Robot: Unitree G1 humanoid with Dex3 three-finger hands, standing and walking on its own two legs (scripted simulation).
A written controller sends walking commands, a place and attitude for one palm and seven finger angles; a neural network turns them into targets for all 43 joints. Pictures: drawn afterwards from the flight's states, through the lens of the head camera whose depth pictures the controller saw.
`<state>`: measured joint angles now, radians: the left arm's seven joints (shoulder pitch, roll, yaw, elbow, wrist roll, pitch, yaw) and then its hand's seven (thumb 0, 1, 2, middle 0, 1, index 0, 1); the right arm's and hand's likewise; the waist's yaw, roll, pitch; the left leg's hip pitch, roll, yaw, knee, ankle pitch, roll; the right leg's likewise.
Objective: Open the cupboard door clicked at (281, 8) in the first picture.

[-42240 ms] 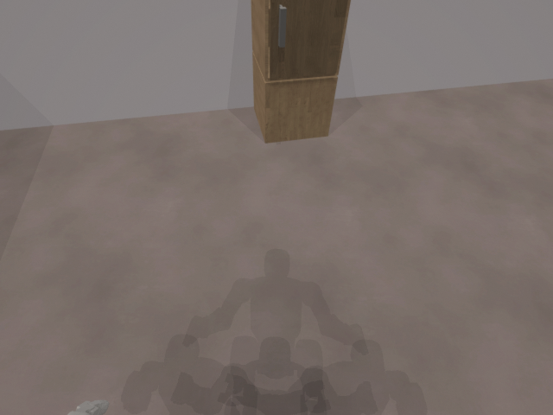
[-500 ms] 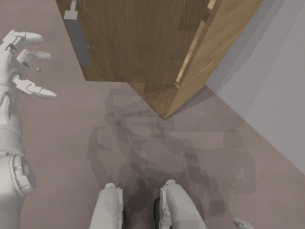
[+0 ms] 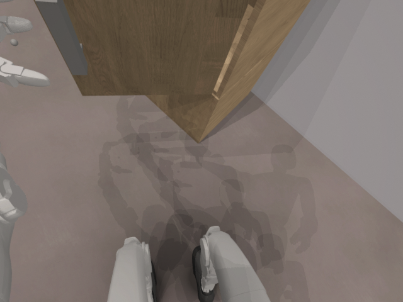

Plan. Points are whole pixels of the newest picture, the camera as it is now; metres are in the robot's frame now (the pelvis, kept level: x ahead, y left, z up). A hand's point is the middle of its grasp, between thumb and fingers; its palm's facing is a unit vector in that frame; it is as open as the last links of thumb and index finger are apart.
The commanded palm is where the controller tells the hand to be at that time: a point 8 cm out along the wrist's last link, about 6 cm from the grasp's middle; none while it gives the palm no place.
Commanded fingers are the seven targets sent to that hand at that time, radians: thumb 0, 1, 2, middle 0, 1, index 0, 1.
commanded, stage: move the hooked fingers beside the handle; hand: left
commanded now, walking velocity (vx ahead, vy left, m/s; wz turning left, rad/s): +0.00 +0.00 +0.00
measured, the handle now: (67, 28) +0.60 +0.18 +0.05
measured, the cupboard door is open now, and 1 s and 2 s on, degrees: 49 49 49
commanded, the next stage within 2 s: slide the fingers in behind the handle in 0.70 s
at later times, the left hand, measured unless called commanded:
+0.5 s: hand (17, 49) +0.54 +0.25 +0.06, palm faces +0.01 -1.00 -0.01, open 14.0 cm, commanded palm +0.54 +0.27 +0.05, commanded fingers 0.00 -0.50 0.30 -0.30 -1.20 -0.30 -1.20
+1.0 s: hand (21, 50) +0.54 +0.24 +0.06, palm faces +0.00 -1.00 -0.01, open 14.0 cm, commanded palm +0.54 +0.26 +0.05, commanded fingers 0.00 -0.50 0.30 -0.30 -1.20 -0.30 -1.20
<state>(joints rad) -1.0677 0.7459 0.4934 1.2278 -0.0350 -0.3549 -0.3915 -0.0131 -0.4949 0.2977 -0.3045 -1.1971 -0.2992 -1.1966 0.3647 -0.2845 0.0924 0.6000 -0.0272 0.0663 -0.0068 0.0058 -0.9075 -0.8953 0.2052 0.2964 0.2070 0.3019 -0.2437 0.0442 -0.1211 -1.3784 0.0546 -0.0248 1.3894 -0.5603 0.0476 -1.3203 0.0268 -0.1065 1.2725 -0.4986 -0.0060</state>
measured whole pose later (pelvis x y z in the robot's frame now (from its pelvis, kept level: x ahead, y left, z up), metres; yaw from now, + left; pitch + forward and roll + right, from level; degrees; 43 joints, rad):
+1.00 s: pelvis +0.01 +0.00 +0.00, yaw +0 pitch +31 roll -7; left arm -1.01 0.69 0.47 1.18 -0.06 -0.35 -0.39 -0.01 -0.50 0.30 -0.30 -1.20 -0.30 -1.20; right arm 0.35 -0.27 0.09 0.61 -0.02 0.09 0.00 0.01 -0.91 -0.90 0.20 0.30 0.21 0.30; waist -0.22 0.04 -0.12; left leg -1.35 0.06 -0.03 1.37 -0.56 0.04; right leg -1.29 0.03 -0.11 1.25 -0.50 -0.01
